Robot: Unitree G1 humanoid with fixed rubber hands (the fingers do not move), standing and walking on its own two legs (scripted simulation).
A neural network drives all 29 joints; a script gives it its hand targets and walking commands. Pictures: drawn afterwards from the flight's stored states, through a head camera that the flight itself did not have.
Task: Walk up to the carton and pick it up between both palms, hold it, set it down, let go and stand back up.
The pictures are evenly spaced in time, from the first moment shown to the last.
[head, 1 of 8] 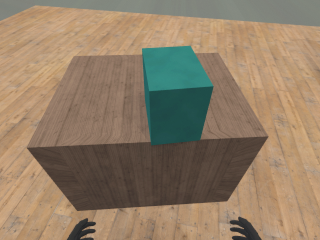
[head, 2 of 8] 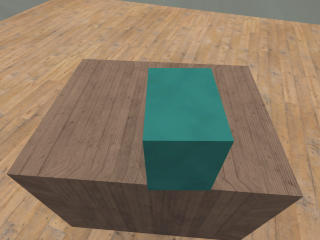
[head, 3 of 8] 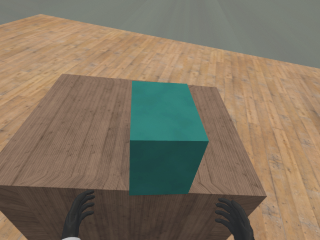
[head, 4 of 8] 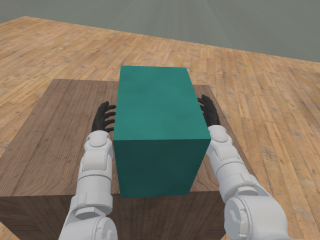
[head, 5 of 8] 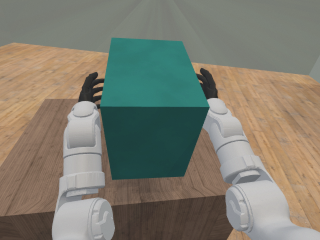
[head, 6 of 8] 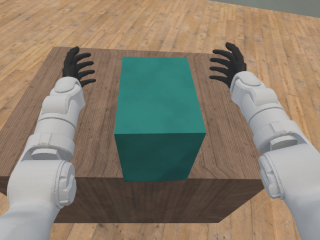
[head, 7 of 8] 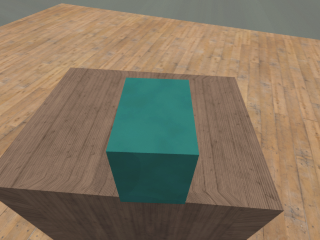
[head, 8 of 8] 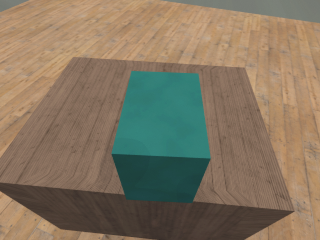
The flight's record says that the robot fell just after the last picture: no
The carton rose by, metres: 0.21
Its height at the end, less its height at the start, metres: +0.00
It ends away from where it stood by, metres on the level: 0.01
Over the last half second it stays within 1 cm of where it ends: yes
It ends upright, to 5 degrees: yes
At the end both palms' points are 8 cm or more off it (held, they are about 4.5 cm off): yes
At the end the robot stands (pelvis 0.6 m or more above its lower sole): yes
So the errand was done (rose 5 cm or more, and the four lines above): yes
